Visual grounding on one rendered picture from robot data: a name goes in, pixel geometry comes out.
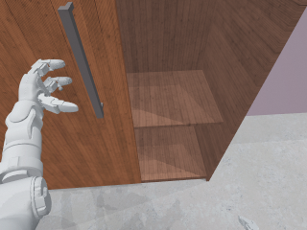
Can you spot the wardrobe door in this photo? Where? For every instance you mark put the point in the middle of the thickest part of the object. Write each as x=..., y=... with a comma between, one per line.
x=78, y=150

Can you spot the robot left forearm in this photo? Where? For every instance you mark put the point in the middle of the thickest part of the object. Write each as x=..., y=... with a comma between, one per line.
x=21, y=155

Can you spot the robot left upper arm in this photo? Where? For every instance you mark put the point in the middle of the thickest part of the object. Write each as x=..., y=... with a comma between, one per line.
x=23, y=203

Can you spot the robot left hand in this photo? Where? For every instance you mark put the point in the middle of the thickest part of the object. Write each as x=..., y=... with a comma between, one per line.
x=32, y=88

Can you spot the robot right hand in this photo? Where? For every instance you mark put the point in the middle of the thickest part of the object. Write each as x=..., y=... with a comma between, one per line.
x=248, y=225

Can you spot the handle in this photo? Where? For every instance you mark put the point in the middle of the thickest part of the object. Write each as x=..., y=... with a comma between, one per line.
x=70, y=27

